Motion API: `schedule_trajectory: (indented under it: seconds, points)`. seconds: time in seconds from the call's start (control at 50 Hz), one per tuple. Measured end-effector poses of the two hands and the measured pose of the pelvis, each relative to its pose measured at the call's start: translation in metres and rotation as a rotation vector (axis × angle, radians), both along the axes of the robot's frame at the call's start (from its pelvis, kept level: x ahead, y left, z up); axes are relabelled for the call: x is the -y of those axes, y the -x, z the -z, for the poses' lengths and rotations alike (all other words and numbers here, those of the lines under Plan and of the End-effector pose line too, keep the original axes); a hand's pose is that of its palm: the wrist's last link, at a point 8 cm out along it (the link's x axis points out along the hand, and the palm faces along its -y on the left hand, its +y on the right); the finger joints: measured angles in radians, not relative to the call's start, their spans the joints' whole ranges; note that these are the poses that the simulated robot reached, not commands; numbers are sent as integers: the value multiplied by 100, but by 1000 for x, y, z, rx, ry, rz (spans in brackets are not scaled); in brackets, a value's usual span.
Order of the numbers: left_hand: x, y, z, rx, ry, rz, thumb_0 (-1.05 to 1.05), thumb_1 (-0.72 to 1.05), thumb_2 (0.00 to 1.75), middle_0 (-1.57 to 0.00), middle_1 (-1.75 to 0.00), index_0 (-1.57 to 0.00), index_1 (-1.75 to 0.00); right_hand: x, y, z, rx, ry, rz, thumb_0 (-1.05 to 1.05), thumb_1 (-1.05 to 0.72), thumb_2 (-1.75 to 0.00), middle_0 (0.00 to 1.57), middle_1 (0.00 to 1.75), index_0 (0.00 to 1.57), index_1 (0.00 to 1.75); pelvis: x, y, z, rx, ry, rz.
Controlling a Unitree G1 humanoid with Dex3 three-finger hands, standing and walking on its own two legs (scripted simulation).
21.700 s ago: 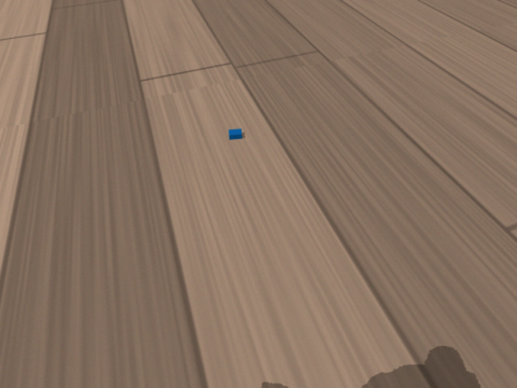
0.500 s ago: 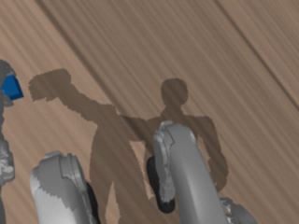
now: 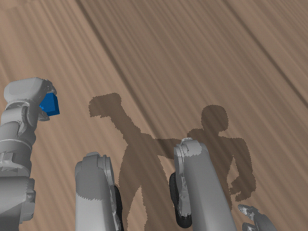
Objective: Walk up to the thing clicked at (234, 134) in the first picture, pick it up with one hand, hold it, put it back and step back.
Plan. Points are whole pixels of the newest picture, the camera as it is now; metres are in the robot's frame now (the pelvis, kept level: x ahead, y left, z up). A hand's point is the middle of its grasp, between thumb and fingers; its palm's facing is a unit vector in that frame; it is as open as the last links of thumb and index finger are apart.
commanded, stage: lift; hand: left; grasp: from above
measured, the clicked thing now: (41, 106) +0.47 +0.28 -0.14
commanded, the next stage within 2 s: hold in 1.16 s
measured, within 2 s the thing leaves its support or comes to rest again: neither
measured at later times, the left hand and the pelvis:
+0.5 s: hand out of the picture +0.38 +0.26 +0.11, palm faces -0.43 -0.12 -0.90, open 8.2 cm; pelvis +0.01 +0.00 +0.18, yaw +3 degrees
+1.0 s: hand out of the picture +0.38 +0.24 +0.23, palm faces -0.43 -0.12 -0.89, open 8.2 cm; pelvis +0.06 +0.00 +0.31, yaw +3 degrees
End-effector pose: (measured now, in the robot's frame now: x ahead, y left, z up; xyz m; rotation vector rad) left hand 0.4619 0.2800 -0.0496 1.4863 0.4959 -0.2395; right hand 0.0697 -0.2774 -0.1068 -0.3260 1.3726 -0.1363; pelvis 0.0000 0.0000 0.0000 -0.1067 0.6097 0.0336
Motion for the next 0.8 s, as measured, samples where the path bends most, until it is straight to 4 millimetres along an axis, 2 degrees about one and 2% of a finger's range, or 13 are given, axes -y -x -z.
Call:
schedule_trajectory:
  seconds: [0.14,0.3,0.44,0.56,0.8]
  points:
    - [0,24,-53,19,10,-2,1,34,17,-85,-28,-86,-26,-7,-33,-35,111,-12,-5,0,-90,-90,20,30,20,30,-1,1,-39,29,-10,-9]
    - [7,50,-125,38,18,-11,1,34,15,-85,-28,-86,-26,-18,-57,-91,199,-28,5,0,-90,-90,20,30,20,30,0,-1,-99,89,-27,-19]
    - [12,72,-188,25,24,-26,1,33,15,-86,-27,-87,-25,-26,-62,-149,247,-40,27,0,-89,-90,20,30,20,30,-1,-7,-158,160,-44,-23]
    - [17,85,-235,18,26,-37,1,33,14,-87,-25,-89,-24,-26,-62,-196,276,-37,50,0,-89,-90,20,30,20,30,0,-16,-203,225,-59,-24]
    - [32,87,-299,10,19,-47,1,32,15,-89,-24,-90,-23,-18,-67,-265,305,-17,86,1,-89,-90,20,30,20,30,2,-39,-271,324,-80,-21]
